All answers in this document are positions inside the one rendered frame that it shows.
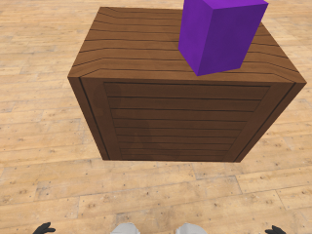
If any left robot hand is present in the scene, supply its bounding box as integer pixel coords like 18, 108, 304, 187
32, 222, 56, 234

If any robot thigh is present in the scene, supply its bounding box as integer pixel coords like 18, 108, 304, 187
110, 223, 140, 234
175, 223, 208, 234

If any left robot thigh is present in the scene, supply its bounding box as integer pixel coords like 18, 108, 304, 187
110, 223, 140, 234

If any right robot thigh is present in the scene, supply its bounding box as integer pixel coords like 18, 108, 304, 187
175, 223, 208, 234

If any carton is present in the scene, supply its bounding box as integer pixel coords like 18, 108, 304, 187
177, 0, 269, 76

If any pedestal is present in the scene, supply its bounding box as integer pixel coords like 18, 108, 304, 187
67, 7, 307, 163

